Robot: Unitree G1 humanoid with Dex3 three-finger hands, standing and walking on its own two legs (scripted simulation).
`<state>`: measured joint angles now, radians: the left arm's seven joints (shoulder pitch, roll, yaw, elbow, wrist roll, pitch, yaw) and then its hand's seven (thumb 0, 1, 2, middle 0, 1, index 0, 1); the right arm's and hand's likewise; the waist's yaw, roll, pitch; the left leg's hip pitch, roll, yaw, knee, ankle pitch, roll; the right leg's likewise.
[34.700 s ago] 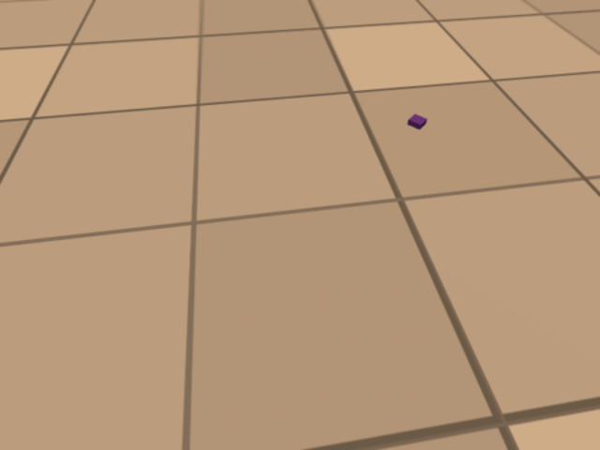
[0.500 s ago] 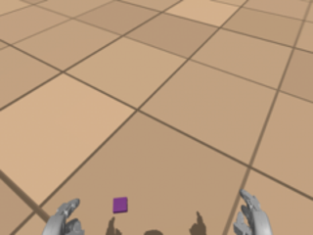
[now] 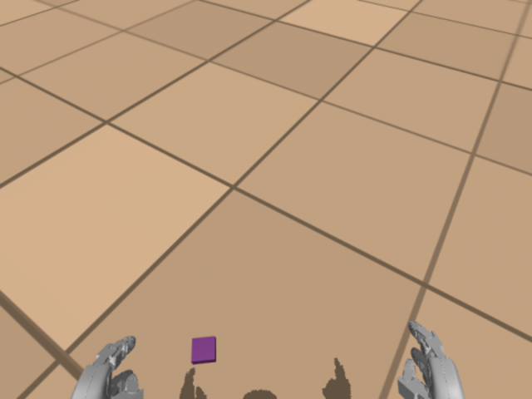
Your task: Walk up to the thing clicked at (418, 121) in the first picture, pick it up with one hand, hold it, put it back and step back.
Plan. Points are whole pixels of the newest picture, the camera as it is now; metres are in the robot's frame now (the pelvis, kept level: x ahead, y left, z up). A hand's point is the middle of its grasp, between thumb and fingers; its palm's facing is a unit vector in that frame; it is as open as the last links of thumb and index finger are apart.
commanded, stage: home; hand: left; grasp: from above
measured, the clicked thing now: (204, 350) +0.42 +0.20 -0.70
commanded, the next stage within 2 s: stand in 0.56 s
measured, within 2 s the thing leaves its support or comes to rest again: neither
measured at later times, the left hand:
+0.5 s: hand (139, 397) +0.16 +0.18 -0.04, palm faces +0.04 -0.98 -0.20, open 7.4 cm
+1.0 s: hand out of the picture +0.09 +0.24 -0.11, palm faces +0.05 -0.94 -0.34, open 7.4 cm
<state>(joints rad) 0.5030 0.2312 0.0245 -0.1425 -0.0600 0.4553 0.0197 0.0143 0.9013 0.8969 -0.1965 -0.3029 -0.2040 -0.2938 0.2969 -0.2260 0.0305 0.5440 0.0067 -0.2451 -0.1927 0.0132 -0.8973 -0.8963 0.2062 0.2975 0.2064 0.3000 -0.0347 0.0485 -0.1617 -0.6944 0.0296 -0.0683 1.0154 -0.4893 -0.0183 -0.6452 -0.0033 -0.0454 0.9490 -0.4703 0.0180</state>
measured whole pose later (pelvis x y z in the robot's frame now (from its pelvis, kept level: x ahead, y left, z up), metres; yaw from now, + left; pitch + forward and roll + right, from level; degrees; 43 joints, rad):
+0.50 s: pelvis +0.00 +0.00 +0.00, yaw +0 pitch +10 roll -3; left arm 0.51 0.23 0.02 -0.15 -0.06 0.46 0.02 0.01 0.90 0.90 -0.20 -0.30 -0.20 -0.29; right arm 0.30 -0.22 0.03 0.53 0.01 -0.23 -0.19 0.01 -0.90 -0.90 0.21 0.30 0.21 0.30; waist -0.03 0.05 -0.16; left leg -0.70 0.03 -0.07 1.02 -0.50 -0.02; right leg -0.65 0.00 -0.05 0.95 -0.48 0.02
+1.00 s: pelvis +0.00 +0.01 +0.04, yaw +1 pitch -1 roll -1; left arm 0.22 0.29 0.05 0.81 0.04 0.05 0.03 0.01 0.90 0.90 -0.20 -0.30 -0.21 -0.30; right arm 0.19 -0.30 -0.05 0.92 -0.05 -0.02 -0.02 0.01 -0.90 -0.90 0.21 0.30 0.21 0.30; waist 0.03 0.00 0.04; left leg -0.34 -0.01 -0.04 0.72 -0.36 0.00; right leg -0.32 -0.05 -0.02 0.70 -0.36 0.04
